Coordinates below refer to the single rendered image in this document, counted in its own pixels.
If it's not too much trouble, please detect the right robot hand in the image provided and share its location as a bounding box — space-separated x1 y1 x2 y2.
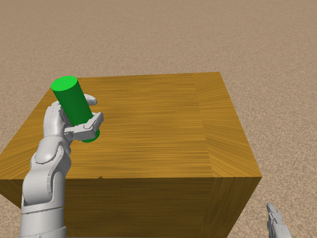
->
266 202 292 238

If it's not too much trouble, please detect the can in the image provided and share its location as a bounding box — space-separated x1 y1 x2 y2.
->
51 76 100 143

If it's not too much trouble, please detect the left robot arm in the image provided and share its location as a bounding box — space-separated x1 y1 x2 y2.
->
17 136 71 238

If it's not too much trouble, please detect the left robot hand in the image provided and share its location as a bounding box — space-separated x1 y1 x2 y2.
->
43 94 104 146

